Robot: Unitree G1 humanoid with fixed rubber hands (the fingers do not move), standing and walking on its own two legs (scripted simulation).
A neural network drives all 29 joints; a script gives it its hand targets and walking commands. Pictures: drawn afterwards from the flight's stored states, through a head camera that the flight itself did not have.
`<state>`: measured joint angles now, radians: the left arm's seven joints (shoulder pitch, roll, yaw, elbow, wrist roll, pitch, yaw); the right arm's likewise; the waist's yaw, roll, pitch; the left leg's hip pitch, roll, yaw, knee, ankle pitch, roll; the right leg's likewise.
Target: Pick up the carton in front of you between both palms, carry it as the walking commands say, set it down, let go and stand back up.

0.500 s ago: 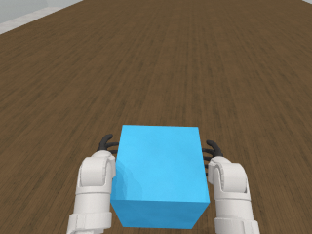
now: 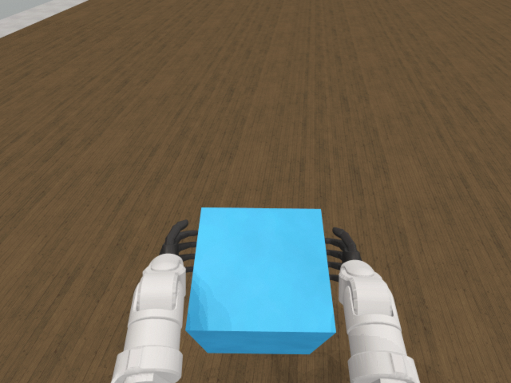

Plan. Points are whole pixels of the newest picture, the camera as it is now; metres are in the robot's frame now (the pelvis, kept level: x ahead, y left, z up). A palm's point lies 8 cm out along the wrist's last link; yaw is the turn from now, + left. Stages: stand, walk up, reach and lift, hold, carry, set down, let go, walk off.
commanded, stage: carry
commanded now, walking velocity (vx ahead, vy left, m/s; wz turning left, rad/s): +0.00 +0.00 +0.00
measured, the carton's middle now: (259, 286) +0.32 +0.00 -0.06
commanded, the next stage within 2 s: hold in 0.50 s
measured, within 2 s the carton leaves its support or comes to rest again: neither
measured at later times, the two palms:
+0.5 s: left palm (165, 261) +0.30 +0.16 +0.05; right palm (345, 266) +0.30 -0.14 +0.04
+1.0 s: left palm (148, 276) +0.26 +0.17 +0.06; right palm (330, 247) +0.33 -0.12 +0.05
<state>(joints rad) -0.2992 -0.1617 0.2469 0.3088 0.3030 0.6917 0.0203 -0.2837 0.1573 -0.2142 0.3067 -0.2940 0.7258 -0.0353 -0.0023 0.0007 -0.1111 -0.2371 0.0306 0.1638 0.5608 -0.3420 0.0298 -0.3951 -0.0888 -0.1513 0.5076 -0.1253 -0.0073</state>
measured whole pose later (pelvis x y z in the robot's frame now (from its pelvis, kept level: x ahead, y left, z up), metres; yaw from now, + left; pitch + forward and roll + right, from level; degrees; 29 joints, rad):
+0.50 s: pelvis +0.00 +0.01 +0.00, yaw +0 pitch +1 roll +0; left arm -0.28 -0.16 0.22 0.24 0.27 0.71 0.03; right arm -0.26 0.15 -0.19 0.24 -0.27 0.74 -0.04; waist 0.00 0.00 -0.10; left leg -0.23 0.03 0.17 0.56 -0.35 0.04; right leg -0.39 -0.10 -0.15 0.51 -0.13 0.01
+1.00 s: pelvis +0.01 -0.04 +0.01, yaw +13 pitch -7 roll +0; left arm -0.32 -0.17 0.28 0.34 0.30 0.66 -0.01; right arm -0.29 0.16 -0.23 0.29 -0.32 0.72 -0.02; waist 0.00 0.05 0.03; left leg -0.04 -0.01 -0.09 0.40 -0.24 -0.02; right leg -0.12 0.02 0.01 0.37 -0.13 -0.01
